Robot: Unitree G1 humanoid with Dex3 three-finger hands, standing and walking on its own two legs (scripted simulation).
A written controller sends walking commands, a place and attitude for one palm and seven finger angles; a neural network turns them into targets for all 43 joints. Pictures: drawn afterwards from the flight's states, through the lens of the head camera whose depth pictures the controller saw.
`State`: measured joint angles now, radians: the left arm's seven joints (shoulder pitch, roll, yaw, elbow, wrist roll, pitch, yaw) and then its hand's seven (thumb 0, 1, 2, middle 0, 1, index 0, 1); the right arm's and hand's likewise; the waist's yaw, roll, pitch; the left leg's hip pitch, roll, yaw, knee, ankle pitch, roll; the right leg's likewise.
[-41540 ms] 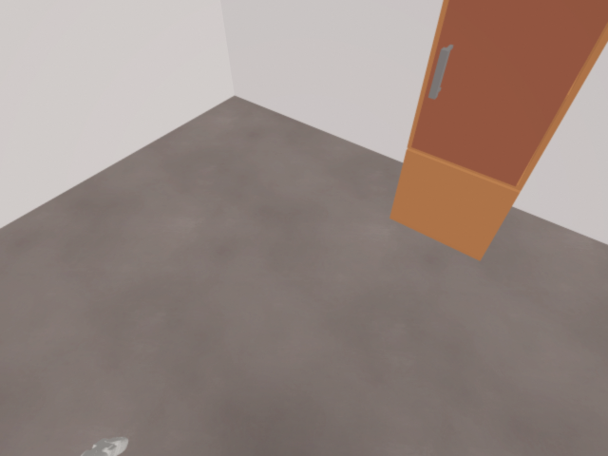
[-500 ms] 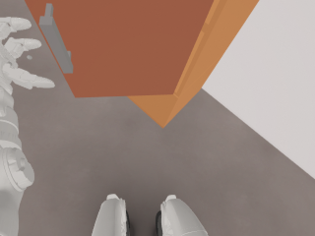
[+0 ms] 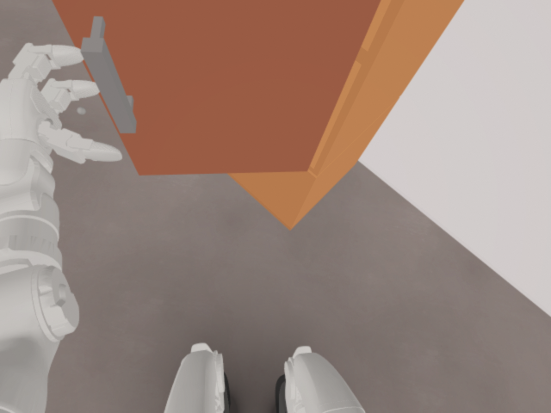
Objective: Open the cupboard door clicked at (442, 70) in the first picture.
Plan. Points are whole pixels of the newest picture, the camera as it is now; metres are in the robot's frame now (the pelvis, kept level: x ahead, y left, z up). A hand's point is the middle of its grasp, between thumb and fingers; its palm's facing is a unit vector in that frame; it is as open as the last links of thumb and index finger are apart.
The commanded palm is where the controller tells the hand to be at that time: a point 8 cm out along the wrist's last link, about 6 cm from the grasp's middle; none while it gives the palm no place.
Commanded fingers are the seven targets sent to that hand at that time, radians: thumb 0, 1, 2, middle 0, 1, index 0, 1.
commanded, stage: slide the fingers in behind the handle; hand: left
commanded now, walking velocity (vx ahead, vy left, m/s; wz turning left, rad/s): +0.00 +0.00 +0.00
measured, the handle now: (114, 80) +0.56 +0.20 +0.06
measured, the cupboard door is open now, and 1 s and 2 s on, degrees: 48 47 47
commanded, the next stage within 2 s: close the thumb around the handle in 1.20 s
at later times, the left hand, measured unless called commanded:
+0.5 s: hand (115, 109) +0.51 +0.19 +0.06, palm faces +0.03 -1.00 +0.01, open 14.0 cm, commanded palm +0.49 +0.23 +0.06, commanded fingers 0.00 -0.50 0.30 -0.30 -1.20 -0.30 -1.20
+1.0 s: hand (129, 111) +0.51 +0.17 +0.06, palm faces +0.05 -1.00 -0.01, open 14.0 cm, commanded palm +0.49 +0.21 +0.06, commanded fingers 0.00 -0.50 0.30 -0.30 -1.20 -0.30 -1.20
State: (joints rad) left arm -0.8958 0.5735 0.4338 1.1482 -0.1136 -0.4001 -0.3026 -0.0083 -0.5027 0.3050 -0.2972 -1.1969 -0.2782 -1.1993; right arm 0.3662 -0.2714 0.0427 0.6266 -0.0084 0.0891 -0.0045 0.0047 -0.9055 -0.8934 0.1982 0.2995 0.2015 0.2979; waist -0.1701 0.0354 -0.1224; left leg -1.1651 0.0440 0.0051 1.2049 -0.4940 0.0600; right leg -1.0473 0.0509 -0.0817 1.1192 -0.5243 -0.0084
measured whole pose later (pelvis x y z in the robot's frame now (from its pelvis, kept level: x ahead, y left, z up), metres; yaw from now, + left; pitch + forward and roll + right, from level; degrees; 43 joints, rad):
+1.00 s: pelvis +0.00 -0.01 +0.00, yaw +0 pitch +25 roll -4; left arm -0.91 0.47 0.37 1.19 -0.07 -0.46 -0.17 -0.01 -0.50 0.30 -0.29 -1.20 -0.30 -1.20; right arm 0.36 -0.26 0.03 0.62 -0.02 0.08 0.02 0.00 -0.91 -0.89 0.20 0.30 0.20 0.30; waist -0.18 0.04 -0.13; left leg -1.15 0.04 0.01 1.21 -0.50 0.05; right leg -1.05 0.05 -0.07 1.15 -0.54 -0.02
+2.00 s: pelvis +0.00 +0.00 +0.00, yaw +0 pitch +25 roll -5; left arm -0.90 0.45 0.37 1.17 -0.09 -0.47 -0.19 0.01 0.70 0.83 -0.35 -1.32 -0.35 -1.32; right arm 0.36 -0.26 0.03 0.64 -0.02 0.09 0.02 0.01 -0.91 -0.89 0.20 0.30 0.20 0.30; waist -0.17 0.04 -0.14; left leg -1.15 0.04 0.01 1.21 -0.49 0.05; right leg -1.05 0.05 -0.07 1.14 -0.53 -0.01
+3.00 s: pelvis +0.02 -0.05 +0.03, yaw +3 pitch +15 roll +1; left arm 0.17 -0.10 -0.20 0.19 0.09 -0.36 0.48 0.03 0.62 0.69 -0.34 -1.30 -0.37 -1.33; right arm 0.18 -0.14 0.03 0.51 -0.06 0.04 0.04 0.01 -0.91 -0.89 0.20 0.30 0.20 0.30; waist -0.01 0.02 -0.19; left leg -0.84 0.02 0.01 1.06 -0.47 -0.01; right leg -0.77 0.03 -0.07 1.08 -0.57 -0.07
